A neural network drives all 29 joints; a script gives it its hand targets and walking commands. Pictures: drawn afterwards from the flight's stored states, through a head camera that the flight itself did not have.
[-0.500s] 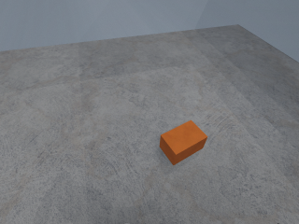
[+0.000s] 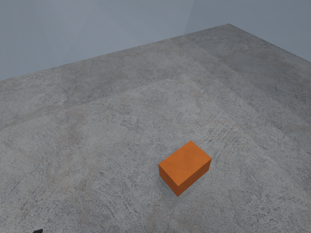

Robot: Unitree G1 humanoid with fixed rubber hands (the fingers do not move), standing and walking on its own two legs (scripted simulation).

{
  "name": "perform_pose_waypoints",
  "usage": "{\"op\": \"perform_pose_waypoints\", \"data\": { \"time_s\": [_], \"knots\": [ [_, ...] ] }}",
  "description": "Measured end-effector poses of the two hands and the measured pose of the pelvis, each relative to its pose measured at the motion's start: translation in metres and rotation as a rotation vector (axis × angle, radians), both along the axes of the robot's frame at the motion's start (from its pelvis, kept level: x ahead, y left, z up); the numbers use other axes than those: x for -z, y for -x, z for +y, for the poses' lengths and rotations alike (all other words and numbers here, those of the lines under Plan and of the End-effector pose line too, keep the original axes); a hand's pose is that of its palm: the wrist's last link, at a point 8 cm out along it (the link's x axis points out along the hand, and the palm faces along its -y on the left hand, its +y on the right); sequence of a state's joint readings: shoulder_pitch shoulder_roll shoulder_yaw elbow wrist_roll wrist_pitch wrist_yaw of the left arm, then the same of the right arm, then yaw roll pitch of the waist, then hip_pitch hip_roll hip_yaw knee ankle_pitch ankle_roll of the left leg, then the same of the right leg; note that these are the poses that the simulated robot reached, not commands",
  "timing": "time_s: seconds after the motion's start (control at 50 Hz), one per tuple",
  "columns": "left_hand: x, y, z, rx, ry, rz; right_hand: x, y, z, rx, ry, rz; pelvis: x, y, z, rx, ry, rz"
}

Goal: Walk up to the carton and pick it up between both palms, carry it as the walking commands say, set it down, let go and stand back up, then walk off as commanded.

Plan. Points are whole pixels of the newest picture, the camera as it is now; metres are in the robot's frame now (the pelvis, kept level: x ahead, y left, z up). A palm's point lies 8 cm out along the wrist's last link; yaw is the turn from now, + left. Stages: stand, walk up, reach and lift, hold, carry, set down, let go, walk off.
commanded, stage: walk up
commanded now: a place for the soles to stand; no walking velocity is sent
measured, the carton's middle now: (184, 167) +0.68 -0.13 -0.68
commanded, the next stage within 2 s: none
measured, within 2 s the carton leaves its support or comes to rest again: neither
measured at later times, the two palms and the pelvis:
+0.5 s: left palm (48, 232) +0.18 +0.33 -0.11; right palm (284, 199) +0.24 -0.31 -0.06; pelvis +0.12 +0.02 +0.00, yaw +0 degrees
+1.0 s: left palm (65, 189) +0.29 +0.31 -0.07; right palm (285, 198) +0.25 -0.33 -0.08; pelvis +0.16 -0.01 +0.02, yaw -2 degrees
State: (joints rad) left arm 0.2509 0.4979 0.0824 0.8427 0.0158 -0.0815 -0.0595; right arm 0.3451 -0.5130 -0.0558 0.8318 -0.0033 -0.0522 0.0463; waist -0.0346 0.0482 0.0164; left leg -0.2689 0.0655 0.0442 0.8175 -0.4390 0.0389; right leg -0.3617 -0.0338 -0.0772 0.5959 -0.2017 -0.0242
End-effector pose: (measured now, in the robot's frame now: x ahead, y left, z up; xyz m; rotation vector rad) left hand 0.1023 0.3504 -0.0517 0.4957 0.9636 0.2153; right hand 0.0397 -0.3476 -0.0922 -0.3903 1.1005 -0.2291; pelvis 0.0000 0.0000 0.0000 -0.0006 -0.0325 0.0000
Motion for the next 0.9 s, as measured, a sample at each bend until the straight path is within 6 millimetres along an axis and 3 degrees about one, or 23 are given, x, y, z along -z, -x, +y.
{"op": "perform_pose_waypoints", "data": {
  "time_s": [0.08,0.16,0.26,0.36,0.46,0.56,0.74,0.9],
  "knots": [
    [-0.009,-0.002,-0.006,-0.052,-0.002,-0.002,0.001,-0.048,0.011,-0.059,-0.035,-0.006,-0.008,-0.024,-0.004,-0.005,0.009,-0.010],
    [-0.005,0.004,-0.005,-0.093,0.012,0.055,-0.009,-0.093,0.019,-0.110,-0.050,-0.022,-0.014,-0.046,-0.006,-0.010,0.004,-0.008],
    [0.015,-0.001,-0.001,-0.123,0.051,0.116,-0.022,-0.143,0.022,-0.134,-0.004,-0.037,-0.012,-0.077,0.001,-0.021,0.009,-0.006],
    [0.048,-0.034,-0.001,-0.123,0.105,0.137,-0.027,-0.182,0.031,-0.130,0.064,-0.082,0.000,-0.103,0.016,-0.025,0.012,-0.002],
    [0.055,-0.070,-0.017,-0.072,0.143,0.146,-0.035,-0.196,0.036,-0.103,0.067,-0.102,-0.005,-0.117,0.017,-0.009,0.019,-0.004],
    [0.055,-0.086,-0.013,-0.075,0.101,0.158,-0.024,-0.205,0.029,-0.054,0.042,-0.101,0.000,-0.130,0.012,0.011,0.014,-0.017],
    [0.030,-0.129,-0.018,-0.070,0.060,0.149,-0.002,-0.217,0.036,-0.017,-0.050,-0.032,-0.010,-0.152,0.003,0.023,0.003,0.008],
    [0.020,-0.171,-0.031,-0.046,0.060,0.106,-0.001,-0.217,0.024,0.036,-0.051,0.004,-0.016,-0.160,-0.003,0.033,-0.003,0.001]
  ]
}}
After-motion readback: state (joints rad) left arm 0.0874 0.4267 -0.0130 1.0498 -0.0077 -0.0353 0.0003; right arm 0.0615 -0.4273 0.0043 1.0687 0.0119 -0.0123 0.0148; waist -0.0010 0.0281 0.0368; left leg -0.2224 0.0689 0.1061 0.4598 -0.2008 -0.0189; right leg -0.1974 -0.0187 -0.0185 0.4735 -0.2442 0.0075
